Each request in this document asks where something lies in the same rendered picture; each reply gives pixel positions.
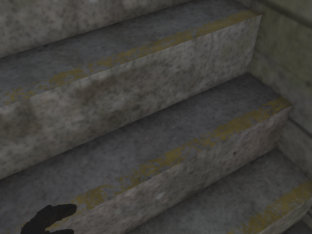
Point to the left robot hand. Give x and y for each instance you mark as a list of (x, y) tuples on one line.
[(48, 216)]

